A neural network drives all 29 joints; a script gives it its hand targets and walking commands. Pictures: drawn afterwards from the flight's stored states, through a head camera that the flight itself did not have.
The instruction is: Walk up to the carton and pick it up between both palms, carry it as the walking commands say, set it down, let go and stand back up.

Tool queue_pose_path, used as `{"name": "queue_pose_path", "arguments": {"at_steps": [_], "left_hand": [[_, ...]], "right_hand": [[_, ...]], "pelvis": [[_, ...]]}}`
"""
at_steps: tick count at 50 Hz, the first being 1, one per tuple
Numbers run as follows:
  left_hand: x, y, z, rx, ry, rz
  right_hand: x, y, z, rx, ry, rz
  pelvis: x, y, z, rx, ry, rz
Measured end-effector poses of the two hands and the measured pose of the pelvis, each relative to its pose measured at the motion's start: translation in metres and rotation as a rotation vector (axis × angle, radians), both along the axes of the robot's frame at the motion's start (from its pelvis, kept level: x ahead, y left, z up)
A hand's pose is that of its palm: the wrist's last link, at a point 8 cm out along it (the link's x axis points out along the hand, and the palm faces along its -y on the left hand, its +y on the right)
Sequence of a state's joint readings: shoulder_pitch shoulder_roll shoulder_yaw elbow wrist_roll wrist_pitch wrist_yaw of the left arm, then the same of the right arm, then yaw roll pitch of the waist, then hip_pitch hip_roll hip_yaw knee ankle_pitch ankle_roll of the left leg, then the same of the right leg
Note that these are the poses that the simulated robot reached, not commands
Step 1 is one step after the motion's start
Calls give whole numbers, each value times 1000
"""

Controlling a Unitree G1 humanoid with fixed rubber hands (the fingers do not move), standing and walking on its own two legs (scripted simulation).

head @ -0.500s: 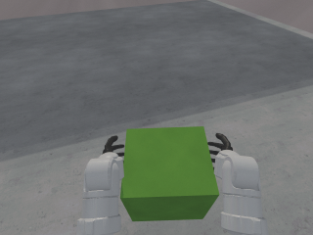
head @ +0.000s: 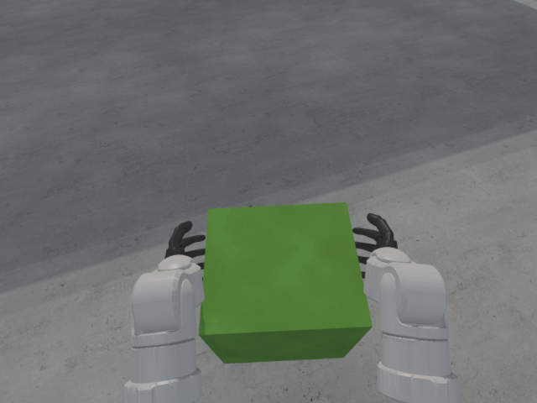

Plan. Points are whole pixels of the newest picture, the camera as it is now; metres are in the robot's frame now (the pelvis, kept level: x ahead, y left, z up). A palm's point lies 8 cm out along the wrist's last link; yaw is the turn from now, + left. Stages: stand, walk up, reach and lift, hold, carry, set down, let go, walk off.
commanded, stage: carry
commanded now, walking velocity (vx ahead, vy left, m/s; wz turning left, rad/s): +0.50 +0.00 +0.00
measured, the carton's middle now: (280, 288) +0.31 -0.01 -0.01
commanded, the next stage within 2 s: none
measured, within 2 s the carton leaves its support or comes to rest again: neither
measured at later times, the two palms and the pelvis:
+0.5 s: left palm (183, 130) +0.63 +0.16 +0.08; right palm (319, 115) +0.65 -0.12 +0.08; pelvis +0.34 +0.00 -0.01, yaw +2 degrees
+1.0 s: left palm (202, 59) +0.96 +0.15 +0.07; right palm (302, 46) +1.00 -0.13 +0.07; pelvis +0.68 -0.03 +0.01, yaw +7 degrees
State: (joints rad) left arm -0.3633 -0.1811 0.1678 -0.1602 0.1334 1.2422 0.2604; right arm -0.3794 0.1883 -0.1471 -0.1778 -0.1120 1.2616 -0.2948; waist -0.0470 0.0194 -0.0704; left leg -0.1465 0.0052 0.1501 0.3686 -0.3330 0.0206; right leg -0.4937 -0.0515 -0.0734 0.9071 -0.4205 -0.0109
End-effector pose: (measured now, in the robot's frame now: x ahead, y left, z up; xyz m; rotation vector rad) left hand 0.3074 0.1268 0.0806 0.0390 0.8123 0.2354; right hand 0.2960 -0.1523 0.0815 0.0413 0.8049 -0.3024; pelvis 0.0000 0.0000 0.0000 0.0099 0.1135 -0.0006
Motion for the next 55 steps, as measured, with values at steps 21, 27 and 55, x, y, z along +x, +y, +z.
{"name": "queue_pose_path", "arguments": {"at_steps": [21,27,55], "left_hand": [[264,31,6,8,-71,156],[353,26,-3,-13,16,80],[725,36,2,-4,-18,190]], "right_hand": [[308,33,5,4,-76,162],[374,26,-2,-20,12,86],[778,38,3,-3,-23,192]], "pelvis": [[285,-10,-8,20,-46,67],[366,6,0,9,-51,28],[750,-17,6,7,-34,121]]}}
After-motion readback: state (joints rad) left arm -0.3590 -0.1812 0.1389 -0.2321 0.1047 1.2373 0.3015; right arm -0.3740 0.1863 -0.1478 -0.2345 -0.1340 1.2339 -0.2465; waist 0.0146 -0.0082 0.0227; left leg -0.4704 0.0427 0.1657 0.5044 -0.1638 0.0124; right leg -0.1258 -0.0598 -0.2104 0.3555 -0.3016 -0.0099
